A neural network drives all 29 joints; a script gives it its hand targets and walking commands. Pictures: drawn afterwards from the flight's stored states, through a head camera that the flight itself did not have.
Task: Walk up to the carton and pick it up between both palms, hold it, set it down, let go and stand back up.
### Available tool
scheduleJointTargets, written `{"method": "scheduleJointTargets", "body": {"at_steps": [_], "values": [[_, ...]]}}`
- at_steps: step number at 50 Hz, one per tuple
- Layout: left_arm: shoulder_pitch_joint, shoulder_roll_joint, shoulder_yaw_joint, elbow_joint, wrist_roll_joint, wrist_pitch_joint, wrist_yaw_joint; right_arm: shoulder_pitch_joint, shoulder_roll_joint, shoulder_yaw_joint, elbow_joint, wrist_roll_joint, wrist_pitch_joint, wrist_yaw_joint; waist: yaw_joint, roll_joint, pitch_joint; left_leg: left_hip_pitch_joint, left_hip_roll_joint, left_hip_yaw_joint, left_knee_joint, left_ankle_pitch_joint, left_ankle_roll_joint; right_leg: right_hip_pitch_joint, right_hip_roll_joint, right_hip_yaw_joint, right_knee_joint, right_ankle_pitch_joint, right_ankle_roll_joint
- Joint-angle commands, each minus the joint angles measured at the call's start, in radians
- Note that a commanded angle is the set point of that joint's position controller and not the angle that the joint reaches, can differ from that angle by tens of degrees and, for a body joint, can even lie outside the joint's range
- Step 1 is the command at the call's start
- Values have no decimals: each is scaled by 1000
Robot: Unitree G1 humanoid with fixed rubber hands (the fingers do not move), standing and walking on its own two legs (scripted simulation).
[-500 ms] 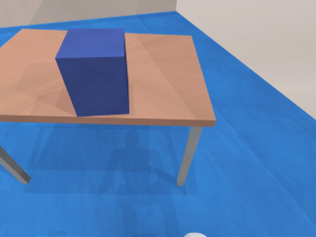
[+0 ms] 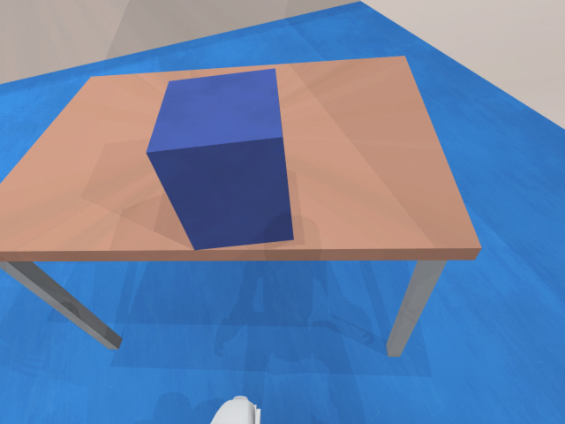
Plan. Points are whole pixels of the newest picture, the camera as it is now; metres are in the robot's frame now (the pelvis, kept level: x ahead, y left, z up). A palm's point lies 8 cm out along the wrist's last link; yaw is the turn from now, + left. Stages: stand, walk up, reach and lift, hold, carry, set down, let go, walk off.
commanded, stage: walk up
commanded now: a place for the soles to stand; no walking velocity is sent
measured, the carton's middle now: (233, 162) +0.57 +0.13 +0.05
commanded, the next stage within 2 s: none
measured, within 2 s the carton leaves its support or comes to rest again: neither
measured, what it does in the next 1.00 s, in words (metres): steps to the left: left foot, then right foot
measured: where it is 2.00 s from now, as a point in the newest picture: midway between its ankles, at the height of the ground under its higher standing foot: outside the picture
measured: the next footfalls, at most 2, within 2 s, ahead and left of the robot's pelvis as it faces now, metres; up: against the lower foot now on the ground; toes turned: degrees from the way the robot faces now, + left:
left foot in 0.12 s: +0.12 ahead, +0.19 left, +0.00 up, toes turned +2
right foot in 0.50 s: +0.08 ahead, +0.00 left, +0.00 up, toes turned -6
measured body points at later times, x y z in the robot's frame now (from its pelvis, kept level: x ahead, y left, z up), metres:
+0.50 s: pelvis +0.04 +0.12 -0.01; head +0.05 +0.13 +0.44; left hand +0.10 +0.37 -0.14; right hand +0.13 -0.13 -0.12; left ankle +0.10 +0.22 -0.73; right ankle +0.03 +0.00 -0.73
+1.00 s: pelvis +0.04 +0.10 +0.00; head +0.04 +0.10 +0.45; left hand +0.14 +0.35 -0.13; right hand +0.11 -0.16 -0.12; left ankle +0.10 +0.22 -0.73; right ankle +0.03 +0.00 -0.73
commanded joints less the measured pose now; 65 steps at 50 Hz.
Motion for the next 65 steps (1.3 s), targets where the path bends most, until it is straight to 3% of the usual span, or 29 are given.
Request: {"method": "scheduleJointTargets", "body": {"at_steps": [1,3,4,5,6,7,8,9,10,12,15,17,19,21,24,26,27,29,32,35,41,46,48,50,52,57,59,63,65], "values": [[-51,194,46,-75,5,-13,-36,-23,36,13,-64,23,-30,-1,4,-317,-74,140,-36,110,-257,152,10,-45,-78,8,-106,407,-178],[-59,221,45,-67,-3,0,-48,5,32,8,-58,35,-47,-10,3,-284,-86,291,-55,142,-398,247,29,-104,-96,44,-72,263,-171],[-86,231,47,-62,-2,14,-47,70,13,-4,-46,36,-55,-17,-39,-252,-117,419,-67,133,-498,309,37,-135,-99,46,8,192,-142],[-68,205,35,-51,5,25,-53,112,-14,-12,-20,42,-65,-23,-56,-144,-135,461,-61,116,-582,359,43,-122,-54,20,142,69,-103],[2,143,17,-46,3,33,-56,153,-107,-32,-21,36,-73,-30,-52,69,-179,494,89,-51,-618,425,70,-161,3,-11,300,-131,-56],[35,79,-6,-60,-3,47,-54,102,-150,-37,-44,52,-67,-38,-34,197,-166,438,212,-253,-686,360,125,-246,84,-5,397,-414,-20],[72,65,-6,-61,-24,67,-41,84,-181,-41,-39,68,-50,-50,-25,242,-169,349,252,-319,-742,150,231,-185,80,57,469,-436,-31],[28,115,0,-75,-26,73,-27,21,-180,-45,-54,78,-41,-57,-31,273,-75,278,246,-348,-804,24,254,-242,69,57,529,-409,-26],[-30,127,1,-73,-11,73,-32,-26,-93,-16,-57,77,-40,-62,-41,219,-30,254,201,-267,-797,67,255,-246,57,51,526,-379,-18],[10,115,6,-11,-10,77,-40,-44,-44,4,-48,56,-54,-73,-1,172,-59,266,154,-132,-736,167,218,-207,58,61,495,-299,-22],[21,126,-1,22,-10,78,-52,-26,-5,20,-48,50,-73,-75,-11,90,-96,307,142,-133,-705,220,208,-143,71,62,382,-259,-16],[-17,131,-4,14,-11,85,-57,-17,-18,23,-39,46,-73,-86,-16,104,-72,317,162,-174,-718,82,222,-149,77,56,250,-248,-15],[-60,137,-1,11,-9,88,-64,-13,-42,19,-41,50,-68,-91,-33,52,-51,317,187,-200,-746,-43,239,-133,87,35,159,-249,-23],[-44,132,0,23,-12,83,-67,-30,-68,16,-49,55,-66,-92,-13,51,-36,245,208,-204,-746,-88,243,-47,91,16,57,-165,-44],[-16,139,3,37,-6,63,-74,-33,-75,7,-43,55,-65,-82,3,6,-48,152,139,-124,-722,-35,179,109,58,84,-73,51,-76],[-59,177,21,17,-11,53,-78,-40,-54,16,-44,48,-74,-77,-18,-64,-60,159,81,-58,-650,-11,157,98,-9,178,-124,33,-113],[-85,174,12,37,-24,51,-81,-57,-20,24,-44,53,-74,-73,-32,-123,-63,277,3,7,-607,-17,138,-45,-32,206,-175,-39,-136],[-139,136,-9,37,-24,54,-90,-45,-6,31,-33,48,-79,-71,-42,-148,-45,380,-1,16,-591,3,140,-169,-24,203,-226,-215,-120],[-126,151,-11,40,-24,54,-85,-3,-34,29,-9,49,-94,-73,-44,-120,-53,357,48,-36,-632,95,166,-94,11,150,-164,-58,-99],[-103,165,-8,46,-20,50,-84,-19,-63,25,-3,46,-94,-79,-24,-72,-48,308,77,-57,-683,53,182,-45,36,126,-119,-20,-93],[-116,172,-16,55,-25,46,-85,-30,-49,37,4,49,-93,-74,-27,-58,-57,317,23,15,-633,121,155,-28,5,177,-163,58,-104],[-139,172,-22,67,-25,50,-86,-30,-35,47,20,53,-94,-72,-30,-107,-59,347,17,28,-611,100,143,-77,2,180,-198,-5,-107],[-154,170,-28,64,-28,52,-85,-26,-47,48,31,53,-96,-71,-27,-82,-62,366,17,19,-613,104,144,-91,11,173,-193,-46,-109],[-128,165,-28,57,-12,41,-93,35,-29,50,46,46,-92,-58,-35,-125,-31,309,-28,13,-621,-83,128,-92,9,176,-261,-356,-106],[-93,163,-31,68,-14,41,-93,28,-26,55,56,43,-95,-57,-19,-86,-2,301,-34,7,-626,-68,129,-104,-12,197,-275,-376,-102],[-137,159,-35,64,-12,28,-87,85,-34,56,62,46,-119,-58,-31,-114,-8,288,-29,-25,-629,82,136,-24,11,104,-233,-178,-97],[-130,155,-38,62,-10,29,-86,87,-53,46,67,43,-123,-61,-22,-79,-5,280,-14,-79,-666,109,149,7,26,65,-178,-99,-90],[-80,150,-46,84,-13,24,-77,114,-28,57,87,49,-128,-65,-5,-14,-60,318,0,-98,-616,378,163,84,23,37,-134,71,-81],[-73,153,-45,88,-13,29,-74,111,-17,59,80,50,-125,-67,-6,-53,-102,327,-1,-82,-559,511,167,120,10,19,-119,191,-79]]}}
